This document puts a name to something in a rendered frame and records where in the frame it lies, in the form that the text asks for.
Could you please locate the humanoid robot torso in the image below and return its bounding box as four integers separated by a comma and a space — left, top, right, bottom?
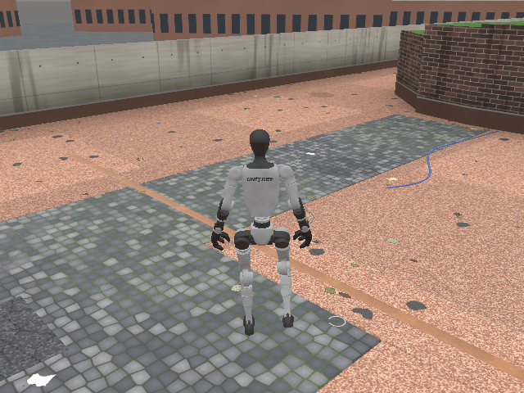
242, 161, 280, 246

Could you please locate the left robot hand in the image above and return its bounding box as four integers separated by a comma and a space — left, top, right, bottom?
211, 231, 230, 251

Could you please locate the robot right upper arm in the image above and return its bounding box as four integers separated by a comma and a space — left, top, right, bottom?
278, 165, 300, 210

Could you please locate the robot left upper arm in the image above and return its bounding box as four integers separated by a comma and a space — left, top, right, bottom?
221, 165, 243, 211

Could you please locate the robot left forearm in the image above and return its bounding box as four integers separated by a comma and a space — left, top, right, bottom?
213, 199, 229, 234

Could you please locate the right robot hand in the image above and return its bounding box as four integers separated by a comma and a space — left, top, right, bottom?
293, 230, 312, 249

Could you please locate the left robot foot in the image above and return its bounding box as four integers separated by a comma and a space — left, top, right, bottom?
243, 315, 255, 336

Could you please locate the robot right forearm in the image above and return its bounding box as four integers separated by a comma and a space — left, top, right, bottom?
293, 197, 310, 233

